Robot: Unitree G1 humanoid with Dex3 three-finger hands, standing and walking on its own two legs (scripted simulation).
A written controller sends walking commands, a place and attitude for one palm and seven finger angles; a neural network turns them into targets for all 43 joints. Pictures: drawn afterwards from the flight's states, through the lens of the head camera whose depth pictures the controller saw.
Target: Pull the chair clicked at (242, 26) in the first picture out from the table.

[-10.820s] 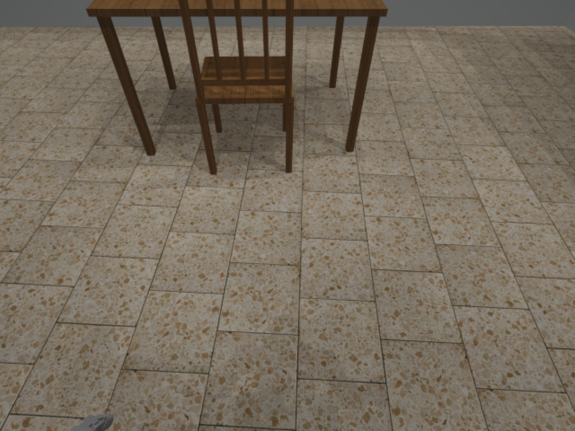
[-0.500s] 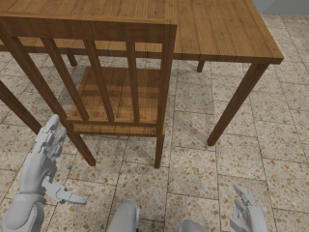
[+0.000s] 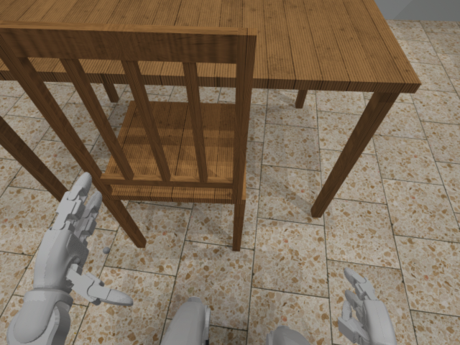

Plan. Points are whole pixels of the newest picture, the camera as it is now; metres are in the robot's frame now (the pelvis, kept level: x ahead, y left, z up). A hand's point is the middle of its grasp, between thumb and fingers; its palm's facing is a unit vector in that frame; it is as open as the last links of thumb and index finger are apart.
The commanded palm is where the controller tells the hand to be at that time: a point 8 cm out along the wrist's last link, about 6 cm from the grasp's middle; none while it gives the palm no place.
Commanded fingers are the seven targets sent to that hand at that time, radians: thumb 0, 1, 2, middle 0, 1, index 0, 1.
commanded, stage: aim the fingers beside a spindle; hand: left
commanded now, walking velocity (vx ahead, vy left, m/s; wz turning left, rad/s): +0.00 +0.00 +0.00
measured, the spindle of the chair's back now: (152, 132) +0.51 +0.21 +0.03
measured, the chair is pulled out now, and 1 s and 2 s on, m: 0.00 0.00 0.00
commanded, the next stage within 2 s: push the fingers through the gap in 1.98 s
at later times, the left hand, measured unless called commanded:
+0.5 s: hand (120, 231) +0.28 +0.21 +0.04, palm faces +0.04 -1.00 -0.05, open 16.9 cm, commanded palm +0.26 +0.26 +0.04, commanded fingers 0.00 -0.50 0.30 -0.06 -0.08 -0.06 -0.08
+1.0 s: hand (137, 212) +0.33 +0.20 +0.02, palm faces +0.04 -1.00 -0.05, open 16.9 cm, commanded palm +0.31 +0.25 +0.02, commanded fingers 0.00 -0.50 0.30 -0.06 -0.08 -0.06 -0.08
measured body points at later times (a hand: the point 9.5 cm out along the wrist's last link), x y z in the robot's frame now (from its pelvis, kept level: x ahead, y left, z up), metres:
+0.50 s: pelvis +0.00 +0.00 -0.01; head +0.08 +0.01 +0.43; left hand +0.27 +0.26 +0.04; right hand +0.17 -0.24 -0.09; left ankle +0.08 +0.12 -0.64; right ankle -0.01 -0.12 -0.64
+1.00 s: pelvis +0.00 +0.01 -0.02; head +0.10 +0.02 +0.42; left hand +0.32 +0.25 +0.02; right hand +0.17 -0.24 -0.12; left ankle +0.08 +0.12 -0.64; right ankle -0.01 -0.12 -0.64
